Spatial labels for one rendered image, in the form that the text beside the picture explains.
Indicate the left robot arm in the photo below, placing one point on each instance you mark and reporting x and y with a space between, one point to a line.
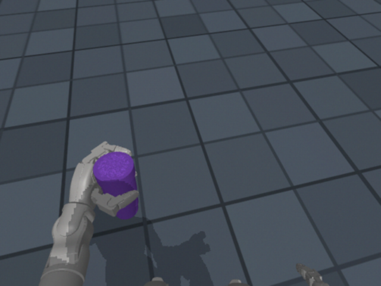
69 257

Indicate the right robot hand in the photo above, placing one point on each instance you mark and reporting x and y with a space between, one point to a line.
312 277

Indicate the left robot hand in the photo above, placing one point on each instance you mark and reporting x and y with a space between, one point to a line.
85 189

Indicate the cup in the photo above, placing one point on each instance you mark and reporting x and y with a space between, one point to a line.
115 174

